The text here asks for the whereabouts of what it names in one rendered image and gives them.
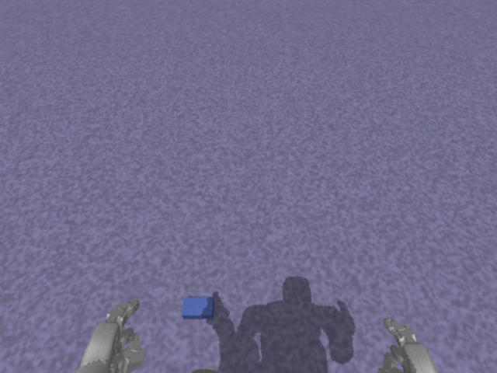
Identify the right robot hand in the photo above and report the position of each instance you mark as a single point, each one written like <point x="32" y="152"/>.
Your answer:
<point x="411" y="355"/>

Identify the left robot hand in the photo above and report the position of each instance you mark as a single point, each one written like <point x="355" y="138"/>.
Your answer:
<point x="106" y="343"/>

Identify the small box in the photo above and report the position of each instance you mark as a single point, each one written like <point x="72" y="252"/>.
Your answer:
<point x="198" y="308"/>

